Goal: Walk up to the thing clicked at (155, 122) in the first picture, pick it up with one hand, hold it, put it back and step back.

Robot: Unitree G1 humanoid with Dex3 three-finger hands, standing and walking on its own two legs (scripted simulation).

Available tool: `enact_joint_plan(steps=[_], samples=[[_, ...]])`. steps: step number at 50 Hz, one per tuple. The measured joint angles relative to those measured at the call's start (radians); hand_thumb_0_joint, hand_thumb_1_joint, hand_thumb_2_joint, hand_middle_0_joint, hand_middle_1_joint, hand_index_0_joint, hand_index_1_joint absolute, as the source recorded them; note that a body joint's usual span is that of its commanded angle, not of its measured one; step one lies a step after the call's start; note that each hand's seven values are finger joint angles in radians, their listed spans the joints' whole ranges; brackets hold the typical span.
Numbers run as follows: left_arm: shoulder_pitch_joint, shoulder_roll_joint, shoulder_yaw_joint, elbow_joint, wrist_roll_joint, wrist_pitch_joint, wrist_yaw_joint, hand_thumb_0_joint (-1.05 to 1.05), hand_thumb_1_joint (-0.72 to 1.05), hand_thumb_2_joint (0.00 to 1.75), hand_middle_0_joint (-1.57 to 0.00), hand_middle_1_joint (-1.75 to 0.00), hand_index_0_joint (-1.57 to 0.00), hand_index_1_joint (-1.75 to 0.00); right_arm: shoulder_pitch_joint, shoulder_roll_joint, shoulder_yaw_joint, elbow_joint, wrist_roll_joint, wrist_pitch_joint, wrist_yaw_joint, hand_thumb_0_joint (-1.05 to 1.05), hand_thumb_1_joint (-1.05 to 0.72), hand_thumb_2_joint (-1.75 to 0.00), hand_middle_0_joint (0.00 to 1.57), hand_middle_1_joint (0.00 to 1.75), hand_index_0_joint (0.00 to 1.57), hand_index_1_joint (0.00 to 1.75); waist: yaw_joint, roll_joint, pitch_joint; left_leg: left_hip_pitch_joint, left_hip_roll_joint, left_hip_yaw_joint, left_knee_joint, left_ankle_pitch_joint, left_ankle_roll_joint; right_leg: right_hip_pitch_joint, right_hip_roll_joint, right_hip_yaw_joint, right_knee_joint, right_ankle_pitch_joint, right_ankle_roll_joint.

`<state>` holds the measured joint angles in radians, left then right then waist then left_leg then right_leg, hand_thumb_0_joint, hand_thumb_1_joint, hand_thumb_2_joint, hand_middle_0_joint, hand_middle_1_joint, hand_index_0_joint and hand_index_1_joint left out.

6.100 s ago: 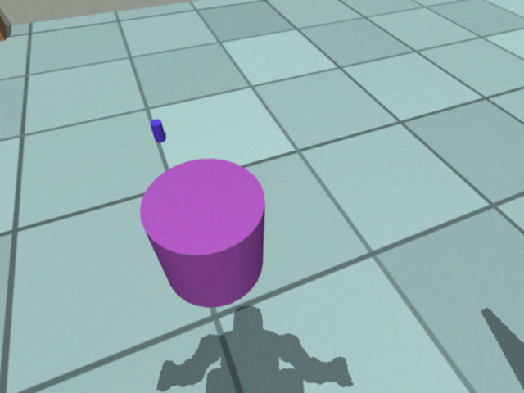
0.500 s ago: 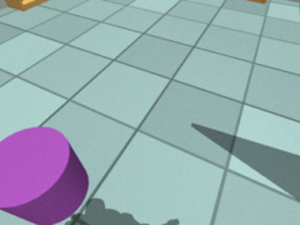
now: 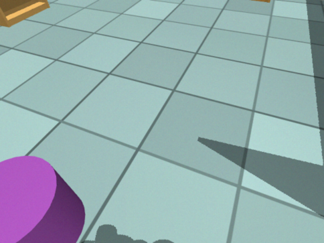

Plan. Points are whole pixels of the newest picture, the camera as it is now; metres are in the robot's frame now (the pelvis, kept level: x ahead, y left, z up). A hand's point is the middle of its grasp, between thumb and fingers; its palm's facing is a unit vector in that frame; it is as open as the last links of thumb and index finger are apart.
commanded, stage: walk up
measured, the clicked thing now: out of the picture +0.70 +1.50 -0.70
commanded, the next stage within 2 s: none
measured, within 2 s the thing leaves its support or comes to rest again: neither
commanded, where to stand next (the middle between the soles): +0.55 +0.03 m, yaw +1 degrees
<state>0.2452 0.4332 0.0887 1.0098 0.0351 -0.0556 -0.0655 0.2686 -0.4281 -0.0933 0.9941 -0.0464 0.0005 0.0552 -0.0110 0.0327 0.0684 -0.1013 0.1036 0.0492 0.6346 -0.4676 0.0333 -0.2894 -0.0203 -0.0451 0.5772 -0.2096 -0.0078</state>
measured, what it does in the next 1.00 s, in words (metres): walks ahead: left foot, then right foot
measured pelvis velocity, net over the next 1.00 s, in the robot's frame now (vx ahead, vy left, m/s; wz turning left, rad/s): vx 0.37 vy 0.02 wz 0.17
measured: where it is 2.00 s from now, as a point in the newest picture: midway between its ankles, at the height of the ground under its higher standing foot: (161, 197)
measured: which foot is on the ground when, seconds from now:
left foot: up 0.00-0.36, down 0.38-0.80, up 0.82-1.00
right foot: down 0.00-0.42, up 0.44-0.78, down 0.80-1.00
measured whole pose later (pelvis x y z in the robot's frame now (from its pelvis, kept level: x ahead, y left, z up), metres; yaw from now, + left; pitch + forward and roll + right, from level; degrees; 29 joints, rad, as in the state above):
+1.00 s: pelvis +0.37 +0.02 +0.01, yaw +10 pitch -2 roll -1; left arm 0.29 0.38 0.06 0.81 0.02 -0.08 -0.06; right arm 0.36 -0.43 -0.05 0.84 -0.01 -0.05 0.06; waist 0.02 0.05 0.07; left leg -0.46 0.06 0.01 0.90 -0.39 0.03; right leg -0.24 -0.05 -0.11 0.54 -0.27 -0.03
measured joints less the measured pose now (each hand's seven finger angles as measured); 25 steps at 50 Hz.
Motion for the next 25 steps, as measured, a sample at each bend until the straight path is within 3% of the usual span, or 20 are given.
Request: enact_joint_plan(steps=[2, 5, 11, 17, 19, 21, 23, 25], samples=[[0.015, -0.011, 0.005, -0.019, 0.003, -0.011, 0.013, 0.00, 0.90, 0.90, -0.20, -0.30, -0.20, -0.29, 0.007, -0.010, -0.002, 0.006, 0.009, 0.023, -0.005, 0.01, -0.90, -0.90, 0.20, 0.30, 0.20, 0.30, 0.014, 0.021, -0.004, -0.103, -0.042, -0.086, 0.242, -0.046, 0.006, 0.009, 0.016, -0.017, 0.030, -0.036, -0.008], [0.039, -0.037, -0.007, -0.035, -0.006, -0.010, 0.020, 0.00, 0.90, 0.90, -0.20, -0.30, -0.20, -0.29, 0.008, -0.020, 0.003, 0.000, 0.028, 0.018, 0.002, 0.01, -0.91, -0.90, 0.20, 0.30, 0.20, 0.30, 0.027, 0.048, -0.003, -0.231, -0.081, -0.126, 0.401, 0.038, 0.003, 0.076, 0.033, -0.029, -0.047, -0.039, -0.022], [0.075, -0.053, -0.015, -0.064, -0.012, -0.016, 0.024, 0.00, 0.90, 0.90, -0.20, -0.30, -0.21, -0.30, 0.021, -0.001, 0.009, -0.048, 0.025, -0.004, 0.026, 0.01, -0.91, -0.90, 0.20, 0.30, 0.20, 0.30, 0.034, 0.034, -0.001, -0.359, -0.058, -0.124, 0.258, 0.147, -0.031, 0.184, 0.038, -0.042, -0.172, -0.035, -0.026], [0.081, -0.037, -0.017, -0.102, -0.014, -0.020, 0.019, 0.00, 0.90, 0.90, -0.20, -0.30, -0.21, -0.30, 0.023, 0.012, 0.012, -0.077, 0.012, -0.009, 0.042, 0.01, -0.90, -0.90, 0.20, 0.30, 0.20, 0.30, 0.039, -0.001, 0.005, -0.333, -0.002, -0.060, 0.016, 0.225, -0.023, 0.240, 0.019, -0.053, -0.137, -0.132, 0.007], [0.086, -0.028, -0.022, -0.113, -0.017, -0.016, 0.018, 0.00, 0.90, 0.90, -0.20, -0.30, -0.21, -0.30, 0.017, 0.012, 0.011, -0.087, 0.009, -0.019, 0.040, 0.01, -0.90, -0.90, 0.20, 0.30, 0.20, 0.30, 0.036, -0.018, 0.004, -0.298, -0.011, -0.033, -0.039, 0.271, -0.017, 0.241, 0.000, -0.052, -0.076, -0.193, 0.022], [0.079, -0.021, -0.023, -0.112, -0.021, -0.005, 0.025, 0.00, 0.90, 0.90, -0.20, -0.30, -0.21, -0.30, -0.001, 0.022, 0.008, -0.107, 0.005, -0.042, 0.030, 0.01, -0.90, -0.90, 0.20, 0.30, 0.20, 0.30, 0.033, -0.061, 0.022, -0.281, -0.040, 0.003, -0.003, 0.278, -0.022, 0.184, -0.042, -0.016, 0.107, -0.233, -0.003], [0.065, -0.023, -0.031, -0.102, -0.028, 0.009, 0.032, 0.00, 0.90, 0.90, -0.20, -0.30, -0.21, -0.30, -0.005, 0.029, 0.010, -0.138, 0.018, -0.062, 0.021, 0.01, -0.90, -0.90, 0.20, 0.30, 0.20, 0.30, 0.012, -0.060, 0.027, -0.266, -0.041, 0.006, 0.021, 0.233, -0.017, 0.076, -0.002, 0.057, 0.360, -0.269, -0.026], [0.051, -0.014, -0.038, -0.102, -0.036, 0.012, 0.034, 0.00, 0.90, 0.90, -0.20, -0.30, -0.21, -0.30, 0.003, 0.044, 0.021, -0.159, 0.028, -0.067, 0.012, 0.01, -0.90, -0.90, 0.20, 0.30, 0.20, 0.30, 0.000, -0.070, 0.026, -0.225, -0.043, 0.012, -0.009, 0.219, -0.012, -0.019, 0.024, 0.093, 0.509, -0.249, -0.038]])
